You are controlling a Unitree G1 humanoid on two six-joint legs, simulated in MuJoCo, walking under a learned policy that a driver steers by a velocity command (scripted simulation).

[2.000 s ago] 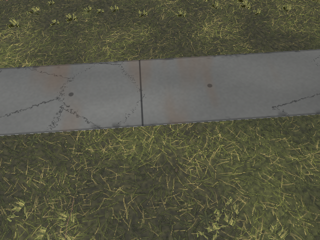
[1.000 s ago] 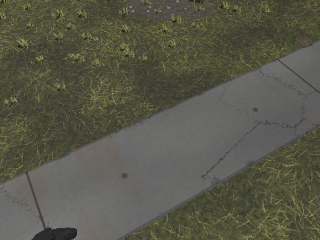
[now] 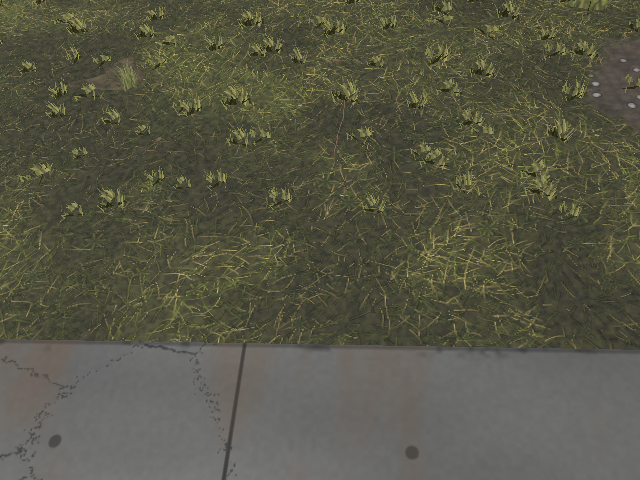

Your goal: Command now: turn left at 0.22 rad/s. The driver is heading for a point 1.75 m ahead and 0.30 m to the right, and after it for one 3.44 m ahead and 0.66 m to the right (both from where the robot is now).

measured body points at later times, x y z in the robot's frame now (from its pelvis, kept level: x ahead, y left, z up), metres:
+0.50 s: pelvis +0.03 +0.00 -0.01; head +0.03 -0.02 +0.44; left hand +0.14 +0.28 -0.11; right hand +0.12 -0.27 -0.14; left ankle -0.02 +0.15 -0.74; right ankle +0.04 -0.10 -0.74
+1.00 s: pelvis +0.26 +0.03 -0.03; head +0.30 +0.03 +0.42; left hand +0.19 +0.31 -0.15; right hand +0.53 -0.18 -0.08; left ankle +0.39 +0.13 -0.74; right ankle +0.04 -0.10 -0.73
